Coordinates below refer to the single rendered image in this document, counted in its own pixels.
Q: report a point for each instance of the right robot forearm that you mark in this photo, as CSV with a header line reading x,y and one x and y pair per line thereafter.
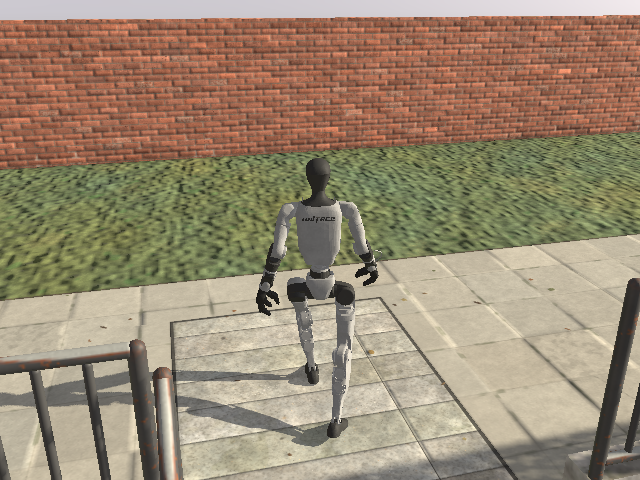
x,y
368,259

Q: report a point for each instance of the robot left foot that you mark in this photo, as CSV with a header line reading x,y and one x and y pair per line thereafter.
x,y
313,377

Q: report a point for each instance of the robot left thigh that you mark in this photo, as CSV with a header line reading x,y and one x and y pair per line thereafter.
x,y
297,294

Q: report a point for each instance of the right robot upper arm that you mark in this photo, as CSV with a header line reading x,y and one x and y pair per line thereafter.
x,y
350,211

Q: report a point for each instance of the left robot forearm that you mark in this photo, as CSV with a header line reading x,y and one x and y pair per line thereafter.
x,y
270,271

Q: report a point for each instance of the robot left hand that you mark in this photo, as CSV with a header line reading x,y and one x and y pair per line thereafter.
x,y
261,299

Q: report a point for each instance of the left robot upper arm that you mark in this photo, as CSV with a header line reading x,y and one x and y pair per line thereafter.
x,y
287,212

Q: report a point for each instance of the robot right hand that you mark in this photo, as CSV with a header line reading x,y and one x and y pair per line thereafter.
x,y
363,271

